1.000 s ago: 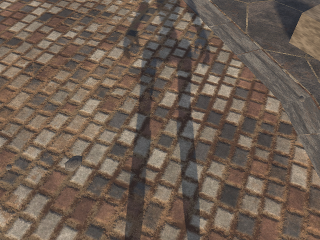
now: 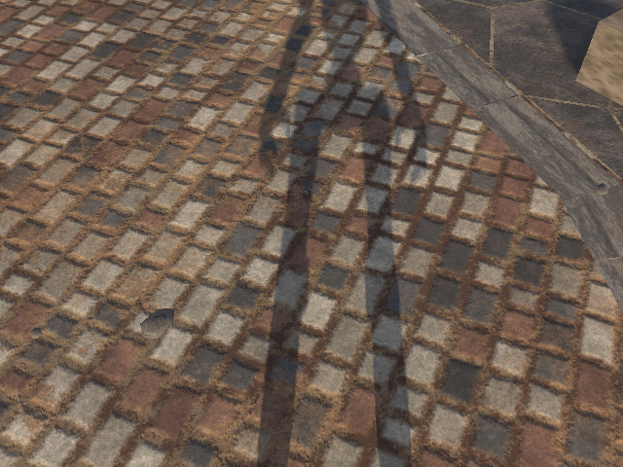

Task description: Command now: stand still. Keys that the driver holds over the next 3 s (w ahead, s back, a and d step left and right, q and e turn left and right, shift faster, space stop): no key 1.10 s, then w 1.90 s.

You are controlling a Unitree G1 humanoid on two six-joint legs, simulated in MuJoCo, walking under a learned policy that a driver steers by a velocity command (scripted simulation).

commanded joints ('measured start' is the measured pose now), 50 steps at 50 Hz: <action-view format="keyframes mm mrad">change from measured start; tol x2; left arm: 1 36 97 16 -13 -1 -8 3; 21 83 70 -1 71 -4 -4 6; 50 135 43 -8 106 -6 -2 10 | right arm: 1 33 -101 -14 -18 0 -6 -4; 50 159 -45 11 -12 4 -9 -5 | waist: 1 1 0 4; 50 13 3 30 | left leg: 1 20 -2 8 -81 98 20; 50 -7 -15 16 -83 89 33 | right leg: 1 -57 -14 6 -107 108 -18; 50 -73 -6 -17 -97 103 -5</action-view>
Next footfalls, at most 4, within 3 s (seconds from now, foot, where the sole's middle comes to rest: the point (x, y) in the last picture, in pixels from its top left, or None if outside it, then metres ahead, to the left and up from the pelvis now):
1.78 left None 0.42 0.12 -0.77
2.34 right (375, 373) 0.73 -0.13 -0.77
2.90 left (277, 268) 1.05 0.11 -0.77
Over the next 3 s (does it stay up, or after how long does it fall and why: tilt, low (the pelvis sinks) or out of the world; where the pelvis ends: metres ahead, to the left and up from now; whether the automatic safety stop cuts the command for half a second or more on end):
stays up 0.93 0.02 -0.01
